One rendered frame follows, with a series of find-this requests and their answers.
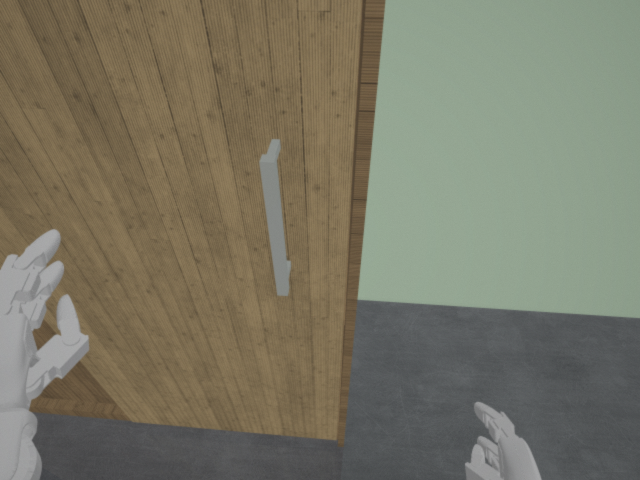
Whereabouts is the robot left forearm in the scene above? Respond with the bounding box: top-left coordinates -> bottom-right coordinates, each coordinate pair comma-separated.
0,408 -> 42,480

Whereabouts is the right robot hand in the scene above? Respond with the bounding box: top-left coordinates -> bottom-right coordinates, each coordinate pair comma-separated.
465,402 -> 542,480

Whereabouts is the wardrobe door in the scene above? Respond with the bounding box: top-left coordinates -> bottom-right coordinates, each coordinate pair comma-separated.
0,0 -> 362,440
32,319 -> 116,404

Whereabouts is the handle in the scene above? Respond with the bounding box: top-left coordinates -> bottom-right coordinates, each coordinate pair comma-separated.
259,139 -> 291,296

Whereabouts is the left robot hand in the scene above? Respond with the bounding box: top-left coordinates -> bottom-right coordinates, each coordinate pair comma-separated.
0,229 -> 89,411

